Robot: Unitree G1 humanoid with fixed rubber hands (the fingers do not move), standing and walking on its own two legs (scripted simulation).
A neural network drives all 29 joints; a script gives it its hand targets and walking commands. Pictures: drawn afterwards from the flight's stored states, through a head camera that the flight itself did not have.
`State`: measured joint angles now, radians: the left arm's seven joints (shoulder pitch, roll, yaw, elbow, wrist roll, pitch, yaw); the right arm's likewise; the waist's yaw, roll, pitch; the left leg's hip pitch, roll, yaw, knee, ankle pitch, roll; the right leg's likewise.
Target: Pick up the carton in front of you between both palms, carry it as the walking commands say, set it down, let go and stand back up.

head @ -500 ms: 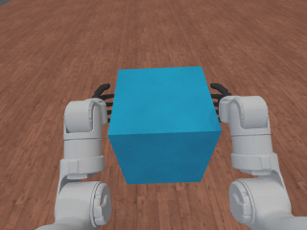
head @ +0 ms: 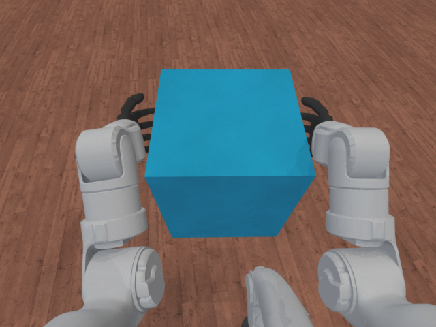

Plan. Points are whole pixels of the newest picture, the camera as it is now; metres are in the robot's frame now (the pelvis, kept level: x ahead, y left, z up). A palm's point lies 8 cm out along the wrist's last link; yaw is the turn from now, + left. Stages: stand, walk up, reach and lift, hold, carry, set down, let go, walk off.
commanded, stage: carry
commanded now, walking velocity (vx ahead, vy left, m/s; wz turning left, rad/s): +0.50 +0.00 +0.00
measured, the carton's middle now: (225, 162) +0.39 -0.03 +0.08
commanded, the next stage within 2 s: none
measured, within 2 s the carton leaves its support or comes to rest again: neither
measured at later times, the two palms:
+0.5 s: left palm out of the picture +0.70 +0.16 +0.25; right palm out of the picture +0.71 -0.14 +0.24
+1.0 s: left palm out of the picture +0.97 +0.15 +0.18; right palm out of the picture +0.96 -0.15 +0.19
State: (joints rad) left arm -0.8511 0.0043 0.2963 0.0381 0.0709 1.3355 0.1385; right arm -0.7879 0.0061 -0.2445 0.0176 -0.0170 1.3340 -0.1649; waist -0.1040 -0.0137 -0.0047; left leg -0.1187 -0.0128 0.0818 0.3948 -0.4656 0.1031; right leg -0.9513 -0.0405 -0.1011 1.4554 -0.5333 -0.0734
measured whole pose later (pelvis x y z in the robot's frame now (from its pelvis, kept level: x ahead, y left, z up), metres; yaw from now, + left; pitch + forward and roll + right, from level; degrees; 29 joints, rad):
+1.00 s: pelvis +0.63 +0.01 +0.09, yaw -2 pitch +5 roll -2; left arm -0.55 -0.08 0.25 0.01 0.11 1.22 0.12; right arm -0.52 0.11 -0.26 0.01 -0.11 1.23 -0.11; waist 0.01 -0.01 -0.04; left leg -0.04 0.00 0.12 0.22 -0.26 0.06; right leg -0.63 -0.07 -0.11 0.64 -0.08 0.02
